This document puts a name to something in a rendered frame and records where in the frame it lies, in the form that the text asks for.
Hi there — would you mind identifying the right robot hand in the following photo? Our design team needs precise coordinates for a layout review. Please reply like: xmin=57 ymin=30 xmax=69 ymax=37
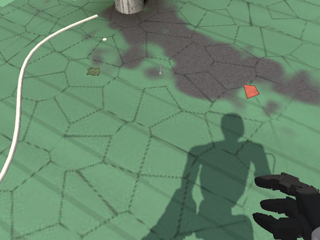
xmin=252 ymin=172 xmax=320 ymax=240

